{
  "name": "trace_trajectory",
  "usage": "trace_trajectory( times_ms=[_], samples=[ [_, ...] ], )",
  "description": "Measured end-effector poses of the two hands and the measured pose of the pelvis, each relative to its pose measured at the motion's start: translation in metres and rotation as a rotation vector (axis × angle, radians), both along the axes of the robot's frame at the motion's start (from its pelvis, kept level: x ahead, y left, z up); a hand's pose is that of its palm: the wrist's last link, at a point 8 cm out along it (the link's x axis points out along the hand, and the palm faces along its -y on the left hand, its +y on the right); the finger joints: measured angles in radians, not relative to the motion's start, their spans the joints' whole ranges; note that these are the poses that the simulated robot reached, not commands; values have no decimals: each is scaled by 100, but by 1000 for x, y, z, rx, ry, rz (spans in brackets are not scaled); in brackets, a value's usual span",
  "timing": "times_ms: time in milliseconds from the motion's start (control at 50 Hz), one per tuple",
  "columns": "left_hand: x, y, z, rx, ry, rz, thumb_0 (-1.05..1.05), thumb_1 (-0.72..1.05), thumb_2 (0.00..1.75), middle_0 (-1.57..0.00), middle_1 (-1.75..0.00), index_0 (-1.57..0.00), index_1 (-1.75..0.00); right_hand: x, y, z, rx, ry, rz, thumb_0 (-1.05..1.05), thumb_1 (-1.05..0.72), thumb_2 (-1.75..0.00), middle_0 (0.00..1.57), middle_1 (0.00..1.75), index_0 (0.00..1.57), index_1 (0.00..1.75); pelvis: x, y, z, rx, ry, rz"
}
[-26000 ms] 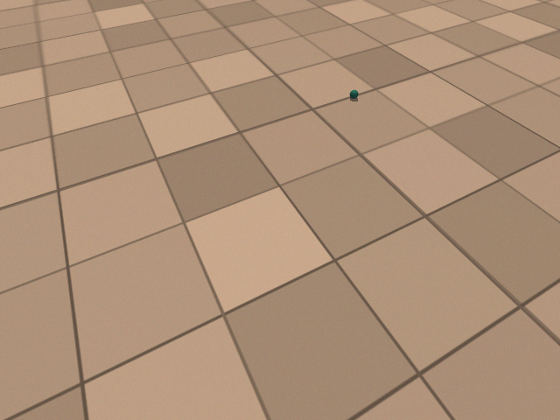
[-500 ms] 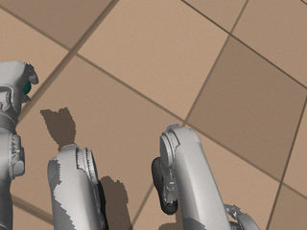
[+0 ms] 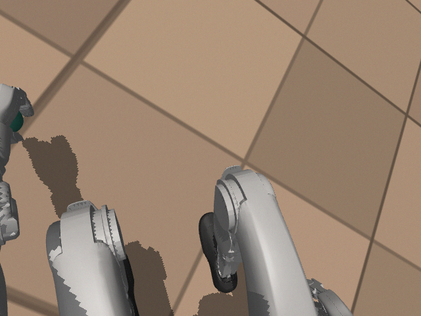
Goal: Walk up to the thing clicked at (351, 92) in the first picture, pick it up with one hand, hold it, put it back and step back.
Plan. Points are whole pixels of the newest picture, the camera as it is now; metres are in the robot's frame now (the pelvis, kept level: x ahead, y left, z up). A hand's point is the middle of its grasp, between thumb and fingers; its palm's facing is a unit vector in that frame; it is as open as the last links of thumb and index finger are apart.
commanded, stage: rest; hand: left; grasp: from above
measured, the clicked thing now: (4, 119) +0.49 +0.30 -0.21
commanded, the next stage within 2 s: open in 1.62 s
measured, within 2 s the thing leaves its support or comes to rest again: rests again in 1.42 s
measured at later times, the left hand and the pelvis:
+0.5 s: hand (20, 128) +0.48 +0.29 -0.23, palm faces -0.46 -0.10 -0.88, open 6.8 cm; pelvis +0.00 +0.00 -0.01, yaw -3 degrees
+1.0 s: hand (23, 131) +0.48 +0.29 -0.25, palm faces -0.47 -0.11 -0.88, open 6.8 cm; pelvis +0.00 +0.01 -0.01, yaw -4 degrees
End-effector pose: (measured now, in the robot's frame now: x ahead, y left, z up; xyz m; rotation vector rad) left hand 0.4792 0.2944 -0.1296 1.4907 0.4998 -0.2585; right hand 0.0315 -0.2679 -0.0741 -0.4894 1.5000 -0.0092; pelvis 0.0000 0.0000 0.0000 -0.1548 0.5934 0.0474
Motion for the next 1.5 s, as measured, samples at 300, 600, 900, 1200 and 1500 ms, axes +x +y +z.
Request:
trace_trajectory(
  times_ms=[300, 600, 900, 1200, 1500],
  samples=[
    [6, -4, -29, -6, 21, 10, -4, 35, 31, -74, -60, -94, -53, -6, 8, -3, 24, 25, 32, 0, -91, -89, 20, 30, 20, 29, 3, 2, -8, -17, -13, -13],
    [7, -7, -48, -13, 4, 20, -4, 35, 30, -74, -60, -95, -53, -6, 9, 5, 25, 34, 89, 0, -91, -89, 20, 30, 20, 29, 3, 4, -12, -38, -31, -25],
    [6, -5, -61, -20, 17, 42, -4, 35, 31, -75, -60, -95, -53, -2, 12, 10, 33, 23, 139, 0, -91, -90, 20, 30, 20, 29, 2, 5, -13, -53, -50, -31],
    [8, -10, -69, -23, 3, 21, -4, 36, 30, -73, -61, -94, -54, -7, 15, 15, 44, 44, 159, 0, -91, -90, 20, 30, 20, 29, 1, 6, -14, -67, -62, -41],
    [8, -8, -79, -24, 11, 42, -4, 36, 30, -73, -61, -94, -54, -7, 19, 18, 51, 38, 179, 0, -91, -90, 20, 30, 20, 29, 0, 8, -16, -77, -74, -46]
  ],
)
